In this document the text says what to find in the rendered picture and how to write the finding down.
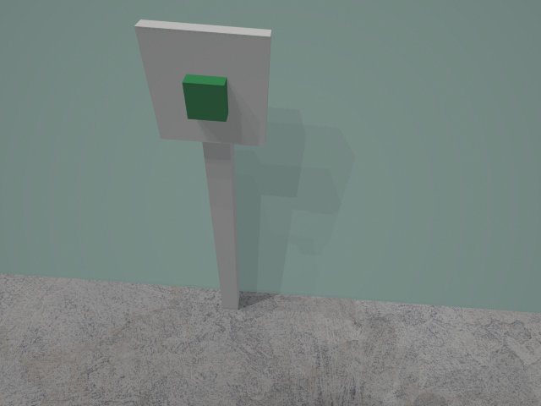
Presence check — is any button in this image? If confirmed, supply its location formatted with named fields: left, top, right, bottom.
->
left=183, top=74, right=228, bottom=122

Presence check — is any panel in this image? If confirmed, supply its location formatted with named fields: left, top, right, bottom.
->
left=134, top=19, right=271, bottom=310

